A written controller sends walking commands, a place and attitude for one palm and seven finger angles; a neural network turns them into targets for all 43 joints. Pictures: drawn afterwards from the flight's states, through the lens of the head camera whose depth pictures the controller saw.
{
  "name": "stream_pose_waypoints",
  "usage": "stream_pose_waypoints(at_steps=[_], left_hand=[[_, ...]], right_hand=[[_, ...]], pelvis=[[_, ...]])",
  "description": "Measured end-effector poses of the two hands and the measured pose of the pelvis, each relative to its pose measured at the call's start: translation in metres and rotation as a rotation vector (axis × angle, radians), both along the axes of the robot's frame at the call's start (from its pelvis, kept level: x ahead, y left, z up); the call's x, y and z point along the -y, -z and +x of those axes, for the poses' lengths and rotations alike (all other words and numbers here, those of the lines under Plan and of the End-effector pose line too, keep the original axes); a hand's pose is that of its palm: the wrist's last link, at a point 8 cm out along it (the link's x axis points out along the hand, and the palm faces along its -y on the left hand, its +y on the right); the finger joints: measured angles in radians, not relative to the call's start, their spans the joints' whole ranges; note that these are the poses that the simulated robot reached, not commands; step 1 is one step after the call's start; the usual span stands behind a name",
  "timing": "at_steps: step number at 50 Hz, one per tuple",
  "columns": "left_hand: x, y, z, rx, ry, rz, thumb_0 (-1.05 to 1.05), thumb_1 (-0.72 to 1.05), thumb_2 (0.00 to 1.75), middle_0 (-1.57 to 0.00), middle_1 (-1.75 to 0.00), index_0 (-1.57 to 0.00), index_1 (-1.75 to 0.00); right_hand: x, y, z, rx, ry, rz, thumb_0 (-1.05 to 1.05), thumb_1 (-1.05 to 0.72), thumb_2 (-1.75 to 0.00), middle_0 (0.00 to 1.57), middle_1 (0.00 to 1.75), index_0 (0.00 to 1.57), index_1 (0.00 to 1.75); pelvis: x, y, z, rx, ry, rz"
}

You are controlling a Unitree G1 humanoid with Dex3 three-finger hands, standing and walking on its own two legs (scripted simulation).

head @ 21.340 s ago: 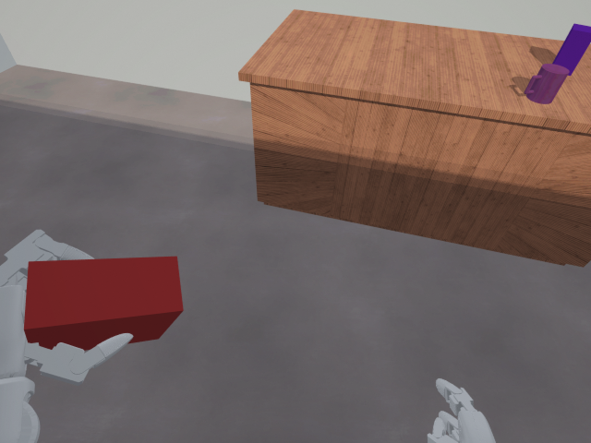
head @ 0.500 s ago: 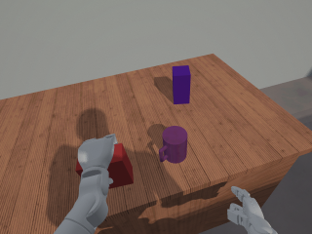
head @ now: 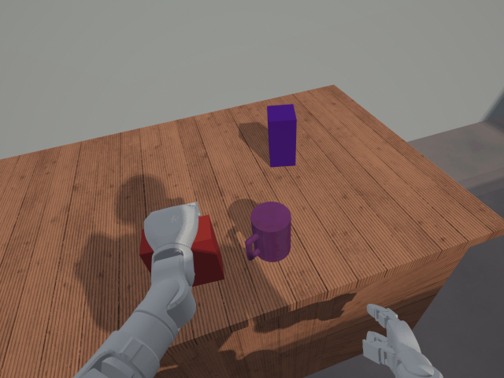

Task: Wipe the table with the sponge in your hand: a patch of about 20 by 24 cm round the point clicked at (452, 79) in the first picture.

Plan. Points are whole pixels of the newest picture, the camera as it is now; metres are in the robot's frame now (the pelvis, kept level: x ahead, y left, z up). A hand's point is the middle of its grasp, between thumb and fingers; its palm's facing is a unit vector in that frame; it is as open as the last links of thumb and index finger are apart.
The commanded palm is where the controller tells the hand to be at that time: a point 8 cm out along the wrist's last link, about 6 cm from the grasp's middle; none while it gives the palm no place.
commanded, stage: wipe forward along the third lane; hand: left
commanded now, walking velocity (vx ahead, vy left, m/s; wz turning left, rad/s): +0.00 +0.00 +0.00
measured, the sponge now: (188, 261) +0.33 +0.18 -0.01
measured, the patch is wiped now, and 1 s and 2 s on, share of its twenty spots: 0.95 0.95 1.00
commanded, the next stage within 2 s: wipe back along the third lane in 1.36 s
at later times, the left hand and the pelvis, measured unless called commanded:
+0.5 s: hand (178, 228) +0.36 +0.20 +0.04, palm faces -0.01 -0.04 -1.00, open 10.1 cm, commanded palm +0.34 +0.19 +0.07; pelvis +0.00 +0.00 +0.00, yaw -1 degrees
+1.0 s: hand (179, 208) +0.41 +0.21 +0.04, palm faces -0.04 -0.01 -1.00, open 10.1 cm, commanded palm +0.39 +0.21 +0.07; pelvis +0.00 +0.02 +0.00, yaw -1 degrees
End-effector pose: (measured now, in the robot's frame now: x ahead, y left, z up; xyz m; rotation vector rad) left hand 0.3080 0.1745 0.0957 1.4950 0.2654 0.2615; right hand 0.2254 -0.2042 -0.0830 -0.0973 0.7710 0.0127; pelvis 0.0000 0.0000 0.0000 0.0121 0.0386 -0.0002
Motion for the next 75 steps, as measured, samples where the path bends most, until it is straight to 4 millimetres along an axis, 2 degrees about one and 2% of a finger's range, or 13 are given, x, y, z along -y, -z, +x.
stream_pose_waypoints(at_steps=[16, 40, 57, 75], left_hand=[[-0.011, 0.000, 0.024, -0.012, -0.013, 0.009, -0.02, -0.50, 1.03, -0.71, -1.34, -0.74, -1.33], [-0.021, -0.001, 0.065, -0.034, 0.000, 0.049, 0.00, -0.50, 1.03, -0.72, -1.34, -0.74, -1.33], [-0.035, -0.002, 0.102, -0.050, -0.012, 0.052, 0.00, -0.50, 1.03, -0.72, -1.33, -0.74, -1.33], [-0.052, -0.002, 0.135, -0.067, -0.029, 0.046, 0.00, -0.50, 1.03, -0.72, -1.33, -0.74, -1.33]], right_hand=[[0.029, 0.013, -0.028, -0.086, 0.089, -0.069, 0.01, -0.91, -0.90, 0.19, 0.30, 0.20, 0.30], [0.012, 0.032, -0.071, -0.199, 0.122, -0.073, 0.01, -0.91, -0.90, 0.20, 0.30, 0.20, 0.30], [0.026, 0.044, -0.117, -0.324, 0.192, -0.111, 0.01, -0.91, -0.90, 0.20, 0.30, 0.20, 0.30], [0.026, 0.046, -0.142, -0.376, 0.232, -0.123, 0.01, -0.91, -0.90, 0.20, 0.30, 0.20, 0.30]], pelvis=[[0.000, 0.001, 0.003, -0.039, 0.011, -0.003], [-0.013, 0.003, -0.007, -0.086, 0.006, -0.012], [-0.020, 0.004, -0.002, -0.136, 0.019, -0.020], [-0.027, 0.006, 0.002, -0.189, 0.029, -0.029]])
